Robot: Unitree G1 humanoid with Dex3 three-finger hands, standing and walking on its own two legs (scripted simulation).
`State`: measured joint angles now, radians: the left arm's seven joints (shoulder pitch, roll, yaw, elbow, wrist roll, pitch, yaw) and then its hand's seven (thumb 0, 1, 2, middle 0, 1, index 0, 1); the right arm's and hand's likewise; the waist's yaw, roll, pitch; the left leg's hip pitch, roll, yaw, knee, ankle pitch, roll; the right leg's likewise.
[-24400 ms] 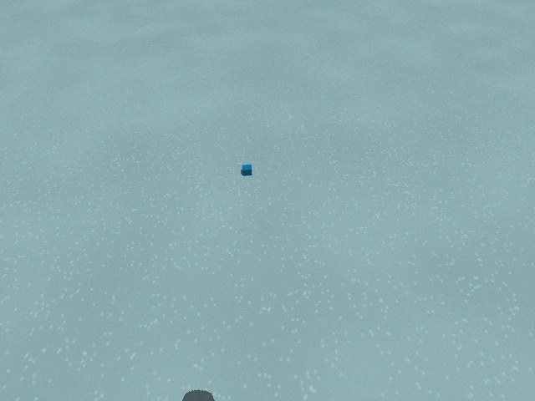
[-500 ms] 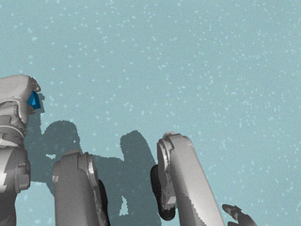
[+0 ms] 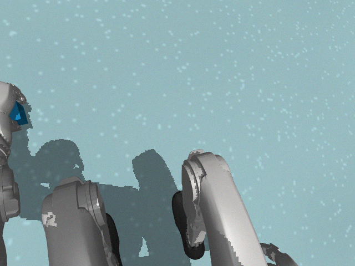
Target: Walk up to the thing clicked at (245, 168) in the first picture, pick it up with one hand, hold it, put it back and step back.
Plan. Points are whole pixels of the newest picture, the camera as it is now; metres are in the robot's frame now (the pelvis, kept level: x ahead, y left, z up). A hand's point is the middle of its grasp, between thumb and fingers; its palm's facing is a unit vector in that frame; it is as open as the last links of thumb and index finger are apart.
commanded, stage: lower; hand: left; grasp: from above
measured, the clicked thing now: (9, 115) +0.48 +0.31 -0.20
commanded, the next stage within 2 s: rest in 0.24 s
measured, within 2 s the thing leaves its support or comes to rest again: rests again in 1.72 s
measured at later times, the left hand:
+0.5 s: hand (17, 122) +0.47 +0.31 -0.23, palm faces -0.45 -0.11 -0.89, open 7.2 cm
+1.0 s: hand (23, 125) +0.47 +0.31 -0.26, palm faces -0.44 -0.14 -0.88, open 7.1 cm
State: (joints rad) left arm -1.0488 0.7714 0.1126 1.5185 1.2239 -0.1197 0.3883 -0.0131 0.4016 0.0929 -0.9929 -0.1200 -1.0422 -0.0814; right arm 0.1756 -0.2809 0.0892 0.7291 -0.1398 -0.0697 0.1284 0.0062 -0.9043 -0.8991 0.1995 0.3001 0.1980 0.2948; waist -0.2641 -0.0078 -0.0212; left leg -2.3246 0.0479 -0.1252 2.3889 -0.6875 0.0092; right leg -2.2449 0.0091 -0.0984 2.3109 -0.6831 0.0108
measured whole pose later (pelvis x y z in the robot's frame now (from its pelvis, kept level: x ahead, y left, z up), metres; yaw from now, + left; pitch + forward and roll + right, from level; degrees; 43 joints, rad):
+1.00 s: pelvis +0.00 +0.00 -0.03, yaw -5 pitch +31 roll -12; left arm -1.07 0.94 0.17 1.68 1.26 -0.18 0.53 -0.01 0.40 0.11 -0.99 -0.13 -1.04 -0.08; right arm 0.12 -0.32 0.21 0.69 -0.22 -0.16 0.20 0.01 -0.90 -0.89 0.20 0.30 0.20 0.30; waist -0.34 -0.09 0.11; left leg -2.38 0.05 -0.21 2.54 -0.72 0.01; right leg -2.27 0.03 -0.16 2.40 -0.68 0.03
